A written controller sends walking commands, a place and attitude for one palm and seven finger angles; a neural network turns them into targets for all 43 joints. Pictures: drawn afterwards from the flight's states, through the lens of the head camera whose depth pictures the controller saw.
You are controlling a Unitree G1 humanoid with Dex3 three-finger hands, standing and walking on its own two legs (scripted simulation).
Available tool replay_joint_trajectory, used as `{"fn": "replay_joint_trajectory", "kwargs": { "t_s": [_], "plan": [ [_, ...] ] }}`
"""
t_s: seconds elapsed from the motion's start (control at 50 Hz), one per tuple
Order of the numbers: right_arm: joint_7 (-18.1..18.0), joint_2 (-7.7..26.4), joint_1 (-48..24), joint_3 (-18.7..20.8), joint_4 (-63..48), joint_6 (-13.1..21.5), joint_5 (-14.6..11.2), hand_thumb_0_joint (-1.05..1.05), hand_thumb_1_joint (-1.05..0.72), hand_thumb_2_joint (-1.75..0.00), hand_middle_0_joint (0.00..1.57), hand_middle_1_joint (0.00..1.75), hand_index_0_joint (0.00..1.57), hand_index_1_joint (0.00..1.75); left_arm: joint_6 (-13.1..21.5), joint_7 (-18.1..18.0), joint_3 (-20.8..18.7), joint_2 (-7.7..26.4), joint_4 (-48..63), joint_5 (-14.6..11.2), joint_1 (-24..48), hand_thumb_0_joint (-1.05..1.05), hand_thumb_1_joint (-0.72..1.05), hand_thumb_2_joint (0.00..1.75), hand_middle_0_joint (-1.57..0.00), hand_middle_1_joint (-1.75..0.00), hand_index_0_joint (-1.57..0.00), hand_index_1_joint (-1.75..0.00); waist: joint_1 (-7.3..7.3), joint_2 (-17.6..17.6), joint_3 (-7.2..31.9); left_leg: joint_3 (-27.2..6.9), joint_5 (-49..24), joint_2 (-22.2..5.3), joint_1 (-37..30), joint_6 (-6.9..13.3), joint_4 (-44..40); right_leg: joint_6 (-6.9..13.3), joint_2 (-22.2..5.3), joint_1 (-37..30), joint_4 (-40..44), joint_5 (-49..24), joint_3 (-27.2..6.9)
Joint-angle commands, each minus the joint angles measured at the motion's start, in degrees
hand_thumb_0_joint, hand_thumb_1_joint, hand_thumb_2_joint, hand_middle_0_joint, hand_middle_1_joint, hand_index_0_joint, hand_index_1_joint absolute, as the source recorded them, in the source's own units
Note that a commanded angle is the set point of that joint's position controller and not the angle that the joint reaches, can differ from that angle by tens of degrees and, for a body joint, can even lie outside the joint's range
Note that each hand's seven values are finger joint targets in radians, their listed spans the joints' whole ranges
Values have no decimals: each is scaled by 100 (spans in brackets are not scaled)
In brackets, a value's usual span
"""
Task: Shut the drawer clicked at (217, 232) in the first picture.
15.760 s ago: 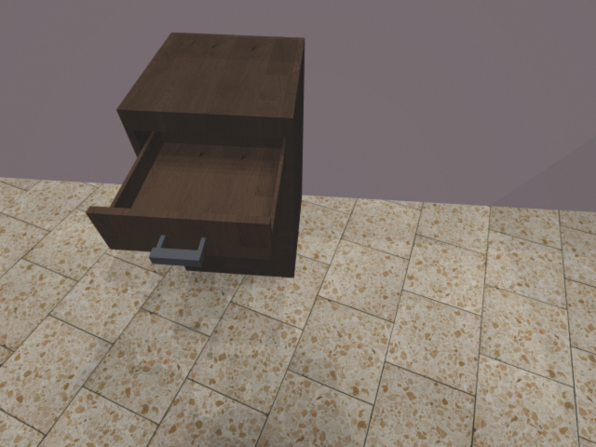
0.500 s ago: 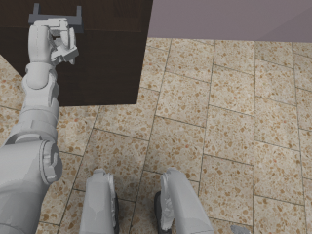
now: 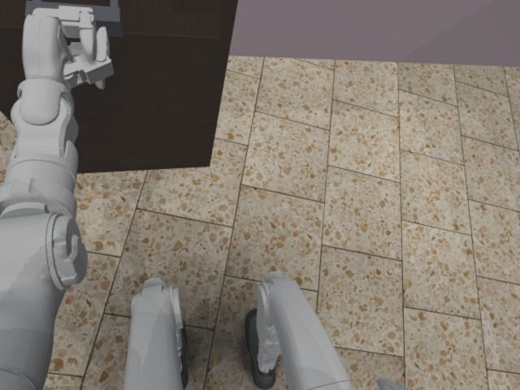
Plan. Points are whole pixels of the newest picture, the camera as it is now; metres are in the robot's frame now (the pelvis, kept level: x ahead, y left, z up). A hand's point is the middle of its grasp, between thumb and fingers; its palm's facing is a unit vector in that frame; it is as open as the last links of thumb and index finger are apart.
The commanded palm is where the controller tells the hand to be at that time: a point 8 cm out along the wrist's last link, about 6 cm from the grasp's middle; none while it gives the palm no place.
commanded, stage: pull the fist back off the drawer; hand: left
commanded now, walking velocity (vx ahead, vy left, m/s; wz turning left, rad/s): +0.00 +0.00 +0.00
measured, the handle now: (77, 7) +0.63 +0.21 +0.05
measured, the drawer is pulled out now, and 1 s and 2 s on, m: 0.00 0.00 0.00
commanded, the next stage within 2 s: draw the hand back to the body in 0.46 s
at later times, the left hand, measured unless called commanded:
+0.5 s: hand (108, 63) +0.55 +0.17 +0.05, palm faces +0.06 -1.00 -0.04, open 3.1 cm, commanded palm +0.53 +0.19 +0.06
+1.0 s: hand (38, 78) +0.42 +0.18 +0.17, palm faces +0.07 -1.00 -0.05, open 3.3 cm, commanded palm +0.39 +0.23 +0.18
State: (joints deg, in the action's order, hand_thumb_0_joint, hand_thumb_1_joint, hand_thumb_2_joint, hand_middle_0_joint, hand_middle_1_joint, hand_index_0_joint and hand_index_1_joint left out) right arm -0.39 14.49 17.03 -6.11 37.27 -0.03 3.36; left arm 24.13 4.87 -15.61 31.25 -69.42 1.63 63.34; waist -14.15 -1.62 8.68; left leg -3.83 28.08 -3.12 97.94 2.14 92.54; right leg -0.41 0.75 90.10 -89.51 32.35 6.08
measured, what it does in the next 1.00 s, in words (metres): rises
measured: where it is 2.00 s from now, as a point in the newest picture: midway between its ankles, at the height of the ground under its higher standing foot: (219, 363)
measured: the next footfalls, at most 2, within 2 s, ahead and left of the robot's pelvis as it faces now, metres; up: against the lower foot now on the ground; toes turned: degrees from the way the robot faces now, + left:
none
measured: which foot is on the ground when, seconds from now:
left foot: down 0.00-1.00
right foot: down 0.00-1.00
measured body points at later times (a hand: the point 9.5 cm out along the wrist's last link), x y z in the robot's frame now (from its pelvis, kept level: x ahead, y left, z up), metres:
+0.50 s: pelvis +0.03 +0.00 +0.03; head +0.22 +0.04 +0.44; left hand +0.54 +0.22 +0.05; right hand +0.08 -0.26 -0.09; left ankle +0.10 +0.10 -0.53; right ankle +0.08 -0.13 -0.53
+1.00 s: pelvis +0.08 -0.01 +0.13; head +0.18 +0.01 +0.57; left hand +0.41 +0.24 +0.18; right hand +0.25 -0.25 +0.02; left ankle +0.10 +0.10 -0.53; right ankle +0.08 -0.13 -0.53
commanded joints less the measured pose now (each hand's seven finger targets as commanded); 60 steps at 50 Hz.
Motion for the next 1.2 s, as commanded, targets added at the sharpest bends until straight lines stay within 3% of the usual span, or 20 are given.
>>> {"fn": "replay_joint_trajectory", "kwargs": {
  "t_s": [0.0,0.12,0.2,0.34,0.38,0.42,0.54,0.58,0.62,0.64,0.7,0.74,0.8,0.82,0.9,0.92,1.04,1.06,1.08,1.18],
  "plan": [
    [-23,1308,979,520,-215,76,17,0,-90,-90,20,30,20,30,273,-285,-171,811,1612,-212,3599,0,90,90,-140,-160,-140,-160,-411,-1619,3180,-718,1209,46,-3761,-41,-1514,241,163,-179,1257,124,-151],
    [73,1298,1048,584,-242,-15,34,0,-90,-90,20,30,20,30,312,-272,-290,685,1771,-224,3026,0,90,90,-140,-160,-140,-160,-192,-1572,3357,-783,720,21,-4112,-88,-1587,260,152,-290,1212,-96,-101],
    [133,1227,972,622,-323,-131,-10,0,-90,-90,20,30,20,30,345,-184,-400,613,1938,-327,2243,0,90,90,-140,-160,-140,-160,17,-1282,3378,-545,349,48,-3960,-76,-1543,258,184,-801,1360,-209,-166],
    [220,1111,864,697,-486,-334,-58,0,-90,-90,20,30,20,30,541,-169,-526,472,2515,-386,1047,0,90,90,-140,-160,-140,-160,337,-1147,3513,-301,-711,46,-4205,-90,-1511,256,200,-1376,1438,-680,-195],
    [252,1052,804,734,-484,-377,-88,0,-90,-90,20,30,20,30,564,-138,-272,105,2592,-426,930,0,90,90,-140,-160,-140,-160,254,-949,3415,-237,-774,62,-4143,-75,-1482,229,197,-1493,1526,-752,-225],
    [223,1061,825,737,-434,-399,-87,0,-90,-90,20,30,20,30,596,-155,-420,246,2439,-437,907,0,90,90,-140,-160,-140,-160,204,-712,3157,-182,-849,65,-3923,-38,-1400,205,197,-1558,1545,-826,-258],
    [239,996,751,812,-462,-470,-77,0,-90,-90,20,30,20,30,794,-56,-321,3,2763,-518,548,0,90,90,-140,-160,-140,-160,309,-856,3581,-84,-1737,95,-4328,-67,-1288,209,182,-1857,1486,-1534,-293],
    [265,1001,657,870,-733,-533,-159,0,-90,-90,20,30,20,30,726,9,-499,176,3678,-650,-226,0,90,90,-140,-160,-140,-160,672,-999,4239,4,-2200,116,-4848,-97,-1527,226,174,-2578,1617,-2040,-355],
    [280,950,558,906,-977,-553,-286,0,-90,-90,20,30,20,30,500,103,-399,52,4581,-816,-1197,0,90,90,-140,-160,-140,-160,913,-1114,4665,37,-2713,127,-5420,-131,-1812,241,174,-3184,1781,-2561,-360],
    [288,918,521,914,-1061,-575,-353,0,-90,-90,20,30,20,30,321,135,-319,-72,4935,-892,-1722,0,90,90,-140,-160,-140,-160,985,-999,4661,46,-2893,131,-5602,-143,-1983,232,171,-3469,1932,-2762,-339],
    [207,837,360,929,-1182,-521,-523,0,-90,-90,20,30,20,30,-137,128,-32,-469,5766,-1144,-2598,0,90,90,-140,-160,-140,-160,901,-306,3933,154,-2569,157,-5439,-58,-2374,130,163,-4120,2457,-2948,-358],
    [101,803,302,910,-1162,-410,-552,0,-90,-90,20,30,20,30,-236,41,-67,-464,6021,-1224,-2942,0,90,90,-140,-160,-140,-160,866,-24,3516,211,-2390,165,-5344,-27,-2546,80,137,-4370,2665,-2992,-388],
    [-14,735,204,885,-1069,-232,-536,0,-90,-90,20,30,20,30,-111,-44,221,-776,6100,-1252,-3213,0,90,90,-140,-160,-140,-160,772,70,2776,277,-1987,196,-5397,-23,-2808,51,125,-4445,2982,-2611,-378],
    [-50,737,161,875,-1035,-172,-536,0,-90,-90,20,30,20,30,-31,-36,366,-858,6166,-1244,-3173,0,90,90,-140,-160,-140,-160,721,-93,2525,268,-1974,183,-5552,-22,-2861,71,125,-4291,3048,-2514,-368],
    [-85,743,5,868,-1081,-39,-539,0,-90,-90,20,30,20,30,69,184,700,-1081,6150,-1269,-3743,0,90,90,-140,-160,-140,-160,793,-259,2102,250,-1922,201,-6102,-54,-3259,111,113,-4464,3407,-2317,-309],
    [-91,767,-11,870,-1137,-25,-558,0,-90,-90,20,30,20,30,55,253,640,-967,6264,-1286,-3936,0,90,90,-140,-160,-140,-160,884,-427,2073,222,-2084,207,-6301,-63,-3386,154,119,-4575,3454,-2385,-287],
    [-131,721,-347,770,-1608,18,-619,0,-90,-90,20,30,20,30,-330,411,344,-756,6875,-1521,-5346,0,90,90,-140,-160,-140,-160,1147,-313,1613,292,-2147,240,-6621,-51,-4062,136,112,-5522,3961,-2647,-249],
    [-247,553,-636,779,-1751,-216,-628,0,-90,-90,20,30,20,30,-807,-158,489,-288,7020,-822,-5598,0,90,90,-140,-160,-140,-160,1475,-294,1841,371,-2102,235,-7038,-96,-4499,238,-24,-5899,4358,-2535,-528],
    [-320,486,-618,749,-1945,-285,-636,0,-90,-90,20,30,20,30,-1063,-462,658,-601,7420,-783,-5721,0,90,90,-140,-160,-140,-160,1280,-254,1536,405,-1973,224,-7169,-92,-4668,208,-38,-5965,4539,-2476,-496],
    [-571,499,-865,603,-1968,-297,-612,0,-90,-90,20,30,20,30,-1690,-1149,658,-469,8074,-576,-6047,0,90,90,-140,-160,-140,-160,1274,-151,821,359,-1691,183,-7632,-40,-5282,188,-68,-6484,5205,-2250,-444]
  ]
}}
